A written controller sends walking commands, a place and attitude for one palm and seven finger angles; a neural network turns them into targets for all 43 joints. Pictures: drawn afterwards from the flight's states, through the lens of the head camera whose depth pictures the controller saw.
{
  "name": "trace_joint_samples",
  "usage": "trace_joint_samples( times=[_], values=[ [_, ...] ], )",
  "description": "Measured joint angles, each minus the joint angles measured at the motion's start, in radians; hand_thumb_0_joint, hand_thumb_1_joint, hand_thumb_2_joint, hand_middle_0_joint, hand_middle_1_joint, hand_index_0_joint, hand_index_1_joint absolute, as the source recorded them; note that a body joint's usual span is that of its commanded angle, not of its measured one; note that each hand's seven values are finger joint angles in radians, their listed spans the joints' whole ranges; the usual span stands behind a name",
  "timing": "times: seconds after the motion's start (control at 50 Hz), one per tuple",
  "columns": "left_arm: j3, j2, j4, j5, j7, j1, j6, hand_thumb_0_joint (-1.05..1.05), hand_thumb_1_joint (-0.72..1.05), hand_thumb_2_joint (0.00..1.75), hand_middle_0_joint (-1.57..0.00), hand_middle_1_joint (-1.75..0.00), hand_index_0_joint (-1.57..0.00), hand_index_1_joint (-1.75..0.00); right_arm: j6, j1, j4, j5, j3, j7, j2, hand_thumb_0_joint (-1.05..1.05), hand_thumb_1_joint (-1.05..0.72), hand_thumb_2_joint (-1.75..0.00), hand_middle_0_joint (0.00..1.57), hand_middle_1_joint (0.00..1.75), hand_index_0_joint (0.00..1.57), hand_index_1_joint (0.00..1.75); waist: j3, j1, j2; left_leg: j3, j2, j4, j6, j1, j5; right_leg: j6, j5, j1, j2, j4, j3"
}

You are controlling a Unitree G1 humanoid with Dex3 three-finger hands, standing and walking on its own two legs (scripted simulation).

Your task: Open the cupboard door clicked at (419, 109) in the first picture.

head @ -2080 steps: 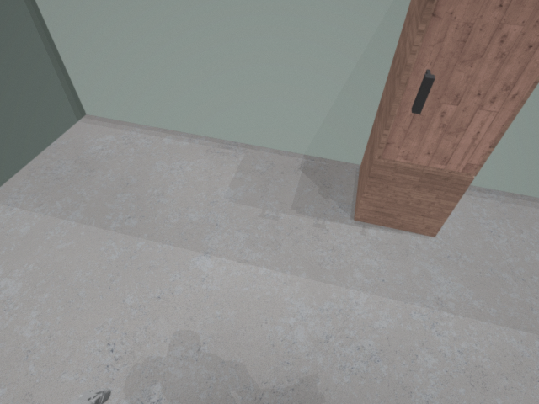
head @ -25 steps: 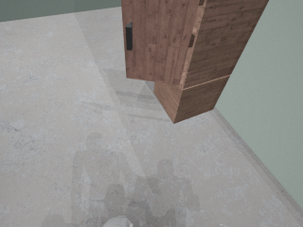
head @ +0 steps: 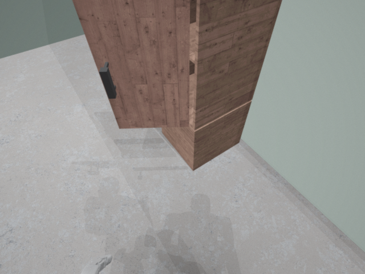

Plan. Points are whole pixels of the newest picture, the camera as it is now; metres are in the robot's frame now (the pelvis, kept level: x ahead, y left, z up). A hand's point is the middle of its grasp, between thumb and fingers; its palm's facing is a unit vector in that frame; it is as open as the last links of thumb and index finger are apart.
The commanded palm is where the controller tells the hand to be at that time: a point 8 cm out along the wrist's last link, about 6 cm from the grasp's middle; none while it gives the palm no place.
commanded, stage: take the last steps up to it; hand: left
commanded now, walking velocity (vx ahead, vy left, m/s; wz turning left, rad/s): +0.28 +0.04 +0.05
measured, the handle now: (109, 80) +0.76 +0.28 -0.03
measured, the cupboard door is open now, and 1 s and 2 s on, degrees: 57 57 57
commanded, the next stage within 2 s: come to a stop and stand still in 0.32 s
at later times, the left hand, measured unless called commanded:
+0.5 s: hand out of the picture +0.12 +0.21 -0.18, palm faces +0.09 -0.99 -0.13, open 7.4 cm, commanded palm none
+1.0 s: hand (116, 239) +0.23 +0.19 -0.16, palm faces +0.04 -0.97 -0.22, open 7.4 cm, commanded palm none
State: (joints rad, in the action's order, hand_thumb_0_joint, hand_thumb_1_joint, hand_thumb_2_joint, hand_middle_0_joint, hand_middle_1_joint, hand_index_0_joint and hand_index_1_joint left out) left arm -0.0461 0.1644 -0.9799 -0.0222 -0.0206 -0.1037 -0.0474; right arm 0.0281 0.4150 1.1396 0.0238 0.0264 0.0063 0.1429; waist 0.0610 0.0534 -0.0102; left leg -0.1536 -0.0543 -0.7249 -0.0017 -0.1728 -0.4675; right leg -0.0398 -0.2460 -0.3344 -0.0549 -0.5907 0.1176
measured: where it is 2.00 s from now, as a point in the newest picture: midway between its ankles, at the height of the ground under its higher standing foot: outside the picture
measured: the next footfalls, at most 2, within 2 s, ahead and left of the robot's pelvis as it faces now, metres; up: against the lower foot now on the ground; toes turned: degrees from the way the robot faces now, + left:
left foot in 0.36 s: +0.23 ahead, +0.14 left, +0.00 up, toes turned +8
right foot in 0.76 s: +0.21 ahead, -0.10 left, +0.00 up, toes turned -3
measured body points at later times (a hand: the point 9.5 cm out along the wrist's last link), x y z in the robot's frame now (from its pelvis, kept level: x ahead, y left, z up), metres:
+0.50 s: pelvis +0.15 +0.05 +0.01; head +0.17 +0.07 +0.45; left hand +0.12 +0.26 -0.17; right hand +0.25 -0.18 -0.13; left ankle +0.19 +0.13 -0.73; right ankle +0.09 -0.08 -0.66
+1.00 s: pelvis +0.17 +0.00 +0.01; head +0.20 +0.00 +0.46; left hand +0.23 +0.24 -0.14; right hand +0.20 -0.24 -0.15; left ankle +0.13 +0.13 -0.69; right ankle +0.17 -0.10 -0.73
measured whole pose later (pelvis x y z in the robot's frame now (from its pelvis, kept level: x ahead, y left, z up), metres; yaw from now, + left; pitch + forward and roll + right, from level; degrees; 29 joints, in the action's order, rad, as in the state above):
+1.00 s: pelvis +0.17 +0.00 +0.01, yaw +1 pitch +0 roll +2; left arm -0.03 0.17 -1.02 -0.02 0.03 -0.16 0.01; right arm -0.06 0.20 1.07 0.00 0.05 0.03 0.20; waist 0.07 0.00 0.02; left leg -0.04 0.00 -0.80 -0.05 -0.32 -0.49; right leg -0.03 -0.26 -0.23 -0.04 -0.49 0.06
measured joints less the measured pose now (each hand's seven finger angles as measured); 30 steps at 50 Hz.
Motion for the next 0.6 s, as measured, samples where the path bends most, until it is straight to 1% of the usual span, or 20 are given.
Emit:
trace_joint_samples(
  times=[0.02,0.04,0.06,0.08,0.1,0.16,0.22,0.28,0.34,0.36,0.38,0.4,0.44,0.46,0.48,0.5,0.54,0.6],
  values=[
    [0.003,-0.008,-0.003,0.003,0.004,-0.01,-0.008,0.0,0.91,0.9,-0.2,-0.3,-0.2,-0.3,-0.008,-0.008,0.004,-0.002,0.002,-0.002,0.002,0.01,-0.91,-0.89,0.2,0.29,0.2,0.3,0.006,-0.002,-0.003,0.03,0.003,-0.13,0.001,-0.055,-0.019,-0.003,-0.016,0.02,0.004,0.006,0.008],
    [0.005,-0.016,-0.007,0.005,0.01,-0.025,-0.011,0.0,0.91,0.9,-0.2,-0.3,-0.2,-0.3,-0.014,-0.019,0.005,-0.004,0.005,-0.003,0.004,0.01,-0.91,-0.89,0.2,0.29,0.2,0.3,0.01,-0.006,-0.003,0.05,0.005,-0.229,0.0,-0.105,-0.013,-0.004,-0.022,0.043,0.009,0.024,0.013],
    [0.007,-0.022,-0.013,0.007,0.015,-0.042,-0.012,0.0,0.91,0.9,-0.2,-0.3,-0.2,-0.3,-0.019,-0.033,0.003,-0.004,0.008,-0.003,0.007,0.01,-0.91,-0.89,0.2,0.29,0.2,0.3,0.011,-0.011,-0.003,0.062,0.003,-0.292,-0.003,-0.152,0.009,0.001,-0.017,0.069,0.013,0.053,0.018],
    [-0.009,-0.024,-0.013,0.019,0.028,-0.059,-0.019,-0.01,0.93,0.9,-0.2,-0.3,-0.2,-0.3,-0.022,-0.048,-0.003,-0.003,0.011,-0.002,0.008,0.01,-0.91,-0.89,0.2,0.29,0.2,0.3,0.009,-0.016,-0.003,0.073,-0.004,-0.322,-0.008,-0.195,0.037,0.004,-0.009,0.093,0.019,0.086,0.024],
    [-0.018,-0.017,-0.015,0.022,0.037,-0.073,-0.024,-0.02,0.95,0.9,-0.2,-0.3,-0.2,-0.3,-0.024,-0.064,-0.011,-0.002,0.013,-0.003,0.01,0.01,-0.91,-0.89,0.2,0.29,0.2,0.3,0.007,-0.022,-0.001,0.079,-0.012,-0.325,-0.014,-0.232,0.066,0.002,-0.002,0.116,0.024,0.118,0.029],
    [-0.017,0.01,-0.046,0.012,0.038,-0.118,-0.024,-0.03,0.96,0.9,-0.21,-0.3,-0.2,-0.3,-0.024,-0.121,-0.041,0.001,0.02,-0.008,0.014,0.01,-0.91,-0.89,0.2,0.29,0.2,0.3,-0.004,-0.034,0.011,0.078,-0.033,-0.237,-0.03,-0.298,0.14,0.0,0.011,0.173,0.032,0.192,0.038],
    [-0.011,0.018,-0.088,0.007,0.031,-0.165,-0.018,-0.02,0.95,0.9,-0.2,-0.3,-0.2,-0.3,-0.019,-0.178,-0.07,0.001,0.025,-0.014,0.022,0.01,-0.91,-0.9,0.2,0.29,0.2,0.3,-0.015,-0.051,0.019,0.071,-0.039,-0.098,-0.036,-0.311,0.187,0.01,-0.001,0.217,0.033,0.226,0.039],
    [-0.004,0.015,-0.126,0.003,0.025,-0.212,-0.009,-0.01,0.94,0.9,-0.2,-0.3,-0.2,-0.3,-0.012,-0.226,-0.094,0.001,0.025,-0.02,0.028,0.01,-0.91,-0.9,0.2,0.29,0.2,0.3,-0.022,-0.072,0.026,0.065,-0.028,0.027,-0.032,-0.282,0.215,0.029,-0.036,0.251,0.026,0.219,0.035],
    [0.001,0.007,-0.157,0.004,0.021,-0.259,0.004,-0.01,0.93,0.9,-0.2,-0.3,-0.2,-0.3,0.005,-0.256,-0.113,0.003,0.018,-0.021,0.033,0.01,-0.91,-0.9,0.2,0.29,0.2,0.3,-0.032,-0.088,0.031,0.049,-0.007,0.164,-0.021,-0.204,0.265,0.056,-0.103,0.267,0.013,0.158,0.031],
    [0.002,0.003,-0.163,0.005,0.019,-0.274,0.01,0.0,0.93,0.9,-0.2,-0.3,-0.2,-0.3,0.017,-0.262,-0.121,0.005,0.016,-0.019,0.035,0.01,-0.91,-0.9,0.2,0.29,0.2,0.3,-0.037,-0.089,0.032,0.046,-0.001,0.186,0.008,-0.187,0.3,0.058,-0.141,0.251,0.006,0.101,0.027],
    [0.003,0.004,-0.169,0.008,0.018,-0.276,0.02,0.0,0.92,0.9,-0.2,-0.3,-0.2,-0.3,0.026,-0.271,-0.126,0.008,0.015,-0.014,0.029,0.01,-0.91,-0.9,0.2,0.29,0.2,0.3,-0.033,-0.088,0.046,0.037,0.01,0.157,0.034,-0.193,0.291,0.05,-0.192,0.216,-0.008,-0.001,0.013],
    [0.005,0.005,-0.172,0.009,0.019,-0.272,0.029,0.0,0.92,0.9,-0.2,-0.3,-0.2,-0.3,0.03,-0.276,-0.134,0.01,0.01,-0.008,0.023,0.01,-0.91,-0.9,0.2,0.29,0.2,0.3,-0.027,-0.09,0.056,0.028,0.017,0.134,0.05,-0.191,0.264,0.04,-0.24,0.166,-0.011,-0.129,-0.01],
    [0.007,0.006,-0.17,0.007,0.02,-0.254,0.041,0.0,0.92,0.9,-0.2,-0.3,-0.2,-0.3,0.034,-0.272,-0.145,0.01,0.0,0.003,0.011,0.0,-0.91,-0.9,0.2,0.29,0.2,0.3,-0.02,-0.089,0.067,0.015,0.027,0.14,0.063,-0.169,0.231,0.027,-0.263,0.062,-0.007,-0.353,-0.038],
    [0.007,0.006,-0.166,0.006,0.02,-0.239,0.043,0.0,0.92,0.9,-0.2,-0.3,-0.2,-0.3,0.034,-0.265,-0.145,0.008,-0.005,0.009,0.005,0.0,-0.91,-0.89,0.2,0.29,0.2,0.3,-0.018,-0.087,0.068,0.013,0.031,0.159,0.062,-0.155,0.231,0.027,-0.248,0.016,-0.006,-0.421,-0.043],
    [0.007,0.005,-0.159,0.007,0.021,-0.222,0.044,0.01,0.92,0.9,-0.2,-0.3,-0.2,-0.3,0.033,-0.258,-0.142,0.007,-0.011,0.016,-0.001,0.0,-0.91,-0.89,0.2,0.29,0.2,0.3,-0.014,-0.085,0.068,0.013,0.036,0.185,0.054,-0.138,0.242,0.031,-0.225,-0.019,-0.007,-0.451,-0.048],
    [0.008,0.005,-0.149,0.009,0.024,-0.203,0.044,0.01,0.92,0.9,-0.2,-0.3,-0.2,-0.3,0.032,-0.251,-0.135,0.005,-0.015,0.023,-0.007,0.0,-0.91,-0.89,0.2,0.29,0.2,0.3,-0.009,-0.085,0.069,0.012,0.043,0.212,0.055,-0.122,0.251,0.037,-0.199,-0.045,-0.01,-0.448,-0.054],
    [0.011,0.0,-0.126,0.014,0.03,-0.168,0.047,0.01,0.92,0.9,-0.2,-0.3,-0.19,-0.3,0.028,-0.245,-0.124,-0.003,-0.011,0.043,-0.004,-0.01,-0.93,-0.89,0.2,0.29,0.21,0.3,-0.001,-0.081,0.068,0.013,0.052,0.256,0.062,-0.096,0.267,0.051,-0.161,-0.071,-0.014,-0.377,-0.068],
    [0.01,0.004,-0.098,0.011,0.043,-0.124,0.065,0.01,0.93,0.9,-0.2,-0.3,-0.2,-0.3,0.003,-0.243,-0.101,-0.003,-0.015,0.046,0.006,-0.01,-0.94,-0.89,0.21,0.3,0.21,0.3,0.004,-0.074,0.06,0.015,0.049,0.274,0.059,-0.078,0.267,0.061,-0.139,-0.07,-0.012,-0.252,-0.075]
  ],
)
